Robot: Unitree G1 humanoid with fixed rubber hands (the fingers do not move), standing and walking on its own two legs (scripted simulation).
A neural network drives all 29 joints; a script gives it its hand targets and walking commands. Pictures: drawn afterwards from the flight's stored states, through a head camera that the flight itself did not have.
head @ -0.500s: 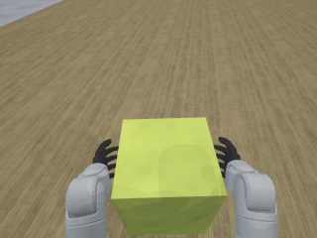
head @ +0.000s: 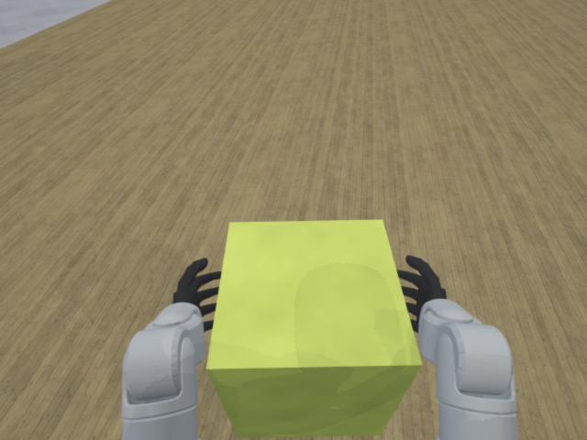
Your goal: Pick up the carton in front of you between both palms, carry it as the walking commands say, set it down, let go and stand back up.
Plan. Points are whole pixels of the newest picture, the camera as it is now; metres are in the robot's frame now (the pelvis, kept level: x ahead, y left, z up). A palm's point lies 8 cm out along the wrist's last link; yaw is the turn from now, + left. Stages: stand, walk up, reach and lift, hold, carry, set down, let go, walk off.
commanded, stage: carry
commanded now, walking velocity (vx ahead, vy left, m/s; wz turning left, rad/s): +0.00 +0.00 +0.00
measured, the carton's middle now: (307, 332) +0.28 +0.00 +0.02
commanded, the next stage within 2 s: hold in 1.34 s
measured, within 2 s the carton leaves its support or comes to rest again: neither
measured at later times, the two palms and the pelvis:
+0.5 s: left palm (188, 350) +0.23 +0.15 +0.07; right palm (436, 347) +0.23 -0.15 +0.07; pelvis -0.03 +0.00 +0.00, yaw +0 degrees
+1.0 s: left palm (199, 348) +0.25 +0.14 +0.04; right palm (429, 345) +0.24 -0.15 +0.04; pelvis -0.05 -0.01 +0.00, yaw +0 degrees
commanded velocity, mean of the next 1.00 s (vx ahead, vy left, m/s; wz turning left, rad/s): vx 0.00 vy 0.00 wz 0.00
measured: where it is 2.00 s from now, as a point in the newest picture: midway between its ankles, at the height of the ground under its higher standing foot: outside the picture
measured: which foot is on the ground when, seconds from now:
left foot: down 0.00-1.00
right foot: down 0.00-1.00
